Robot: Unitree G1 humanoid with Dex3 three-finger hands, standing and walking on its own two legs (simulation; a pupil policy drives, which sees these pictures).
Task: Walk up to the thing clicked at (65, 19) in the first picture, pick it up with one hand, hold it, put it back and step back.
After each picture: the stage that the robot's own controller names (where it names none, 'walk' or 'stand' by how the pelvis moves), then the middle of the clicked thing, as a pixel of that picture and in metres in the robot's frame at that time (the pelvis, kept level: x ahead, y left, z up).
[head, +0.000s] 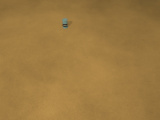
stand; (65, 23) +1.71 +0.22 -0.72
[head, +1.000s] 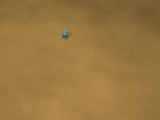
walk; (65, 34) +1.57 +0.17 -0.71
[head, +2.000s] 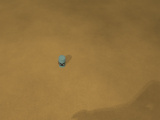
walk; (62, 61) +0.99 +0.15 -0.72
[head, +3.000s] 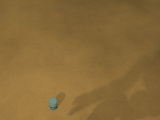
walk; (53, 104) +0.58 +0.18 -0.72
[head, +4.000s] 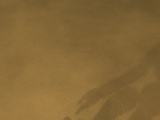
walk; out of the picture +0.39 +0.19 -0.71
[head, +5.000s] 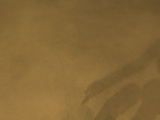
stand; out of the picture +0.31 +0.16 -0.72
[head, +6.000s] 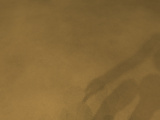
stand; out of the picture +0.31 +0.18 -0.72
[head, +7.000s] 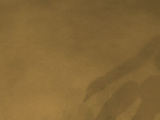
stand; out of the picture +0.30 +0.18 -0.73
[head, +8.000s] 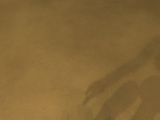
stand; out of the picture +0.30 +0.18 -0.73
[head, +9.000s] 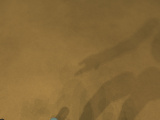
go down; out of the picture +0.32 +0.17 -0.69
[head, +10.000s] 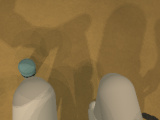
go down; (27, 69) +0.40 +0.19 -0.29
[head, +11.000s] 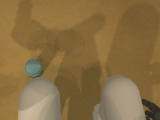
close in; (34, 70) +0.40 +0.18 -0.30
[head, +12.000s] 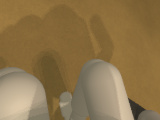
close in; out of the picture +0.39 +0.21 -0.22
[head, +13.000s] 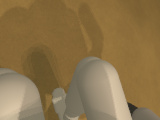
close; out of the picture +0.38 +0.22 -0.22
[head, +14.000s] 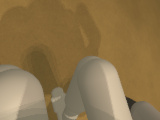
lift; out of the picture +0.36 +0.22 -0.23
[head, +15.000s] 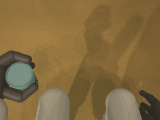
lift; (24, 80) +0.31 +0.20 -0.03
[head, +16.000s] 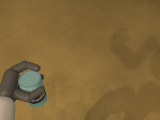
hold; (33, 89) +0.31 +0.17 +0.02
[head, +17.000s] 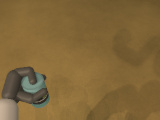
hold; (36, 90) +0.31 +0.17 +0.01
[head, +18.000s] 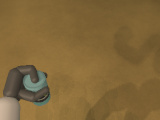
crouch; (38, 88) +0.32 +0.16 +0.01
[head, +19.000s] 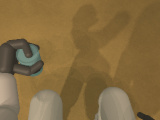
crouch; (31, 61) +0.40 +0.17 -0.08
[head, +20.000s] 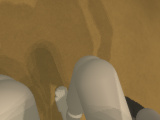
lower; out of the picture +0.42 +0.26 -0.22
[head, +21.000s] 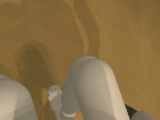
lower; out of the picture +0.42 +0.24 -0.23
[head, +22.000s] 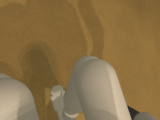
lower; out of the picture +0.42 +0.24 -0.23
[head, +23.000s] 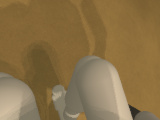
lower; out of the picture +0.41 +0.24 -0.23
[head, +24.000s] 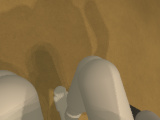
loosen; out of the picture +0.39 +0.20 -0.23
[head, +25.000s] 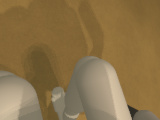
withdraw; out of the picture +0.39 +0.19 -0.23
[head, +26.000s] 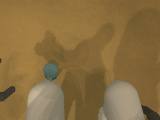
walk; (50, 72) +0.41 +0.14 -0.34
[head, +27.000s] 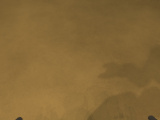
stand; out of the picture +0.32 +0.12 -0.66
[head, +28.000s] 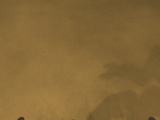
stand; out of the picture +0.33 +0.13 -0.66
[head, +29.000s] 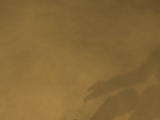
stand; out of the picture +0.34 +0.12 -0.69
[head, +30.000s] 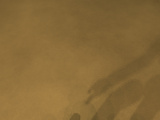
walk; out of the picture +0.35 +0.13 -0.72
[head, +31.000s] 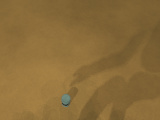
walk; (65, 100) +0.49 +0.08 -0.71
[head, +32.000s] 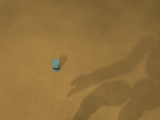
walk; (56, 65) +0.75 +0.21 -0.69
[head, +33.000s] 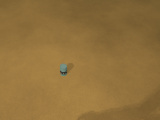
stand; (63, 70) +0.94 +0.17 -0.71
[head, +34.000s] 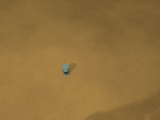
stand; (66, 69) +0.95 +0.16 -0.72
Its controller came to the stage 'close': yes
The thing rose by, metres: 0.73
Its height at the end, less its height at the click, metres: +0.00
